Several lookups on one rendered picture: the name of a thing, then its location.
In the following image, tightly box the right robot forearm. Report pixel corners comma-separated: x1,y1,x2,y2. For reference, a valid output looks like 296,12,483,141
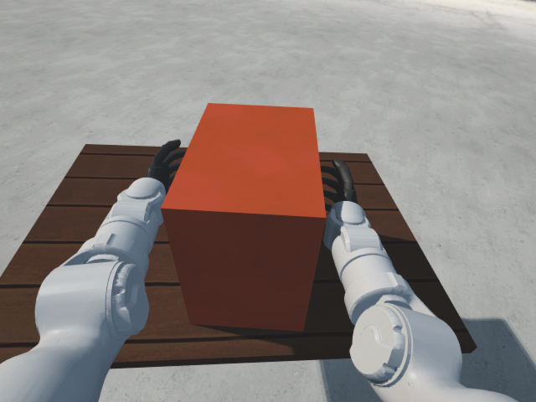
323,201,437,326

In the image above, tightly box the robot left upper arm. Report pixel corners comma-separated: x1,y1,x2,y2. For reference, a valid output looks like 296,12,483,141
0,260,149,402

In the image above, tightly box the right robot hand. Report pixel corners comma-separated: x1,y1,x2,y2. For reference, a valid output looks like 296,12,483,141
321,158,358,212

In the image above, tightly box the table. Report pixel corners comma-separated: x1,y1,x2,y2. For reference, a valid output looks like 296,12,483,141
0,144,477,369

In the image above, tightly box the carton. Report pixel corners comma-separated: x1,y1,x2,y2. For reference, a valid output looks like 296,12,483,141
161,103,327,332

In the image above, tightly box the left robot forearm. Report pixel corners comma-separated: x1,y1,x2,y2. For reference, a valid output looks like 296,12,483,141
35,178,166,336

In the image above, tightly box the left robot hand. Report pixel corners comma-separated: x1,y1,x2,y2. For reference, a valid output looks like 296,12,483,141
144,139,187,195

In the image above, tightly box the robot right upper arm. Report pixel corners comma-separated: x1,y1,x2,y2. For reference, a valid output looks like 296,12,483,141
349,303,518,402

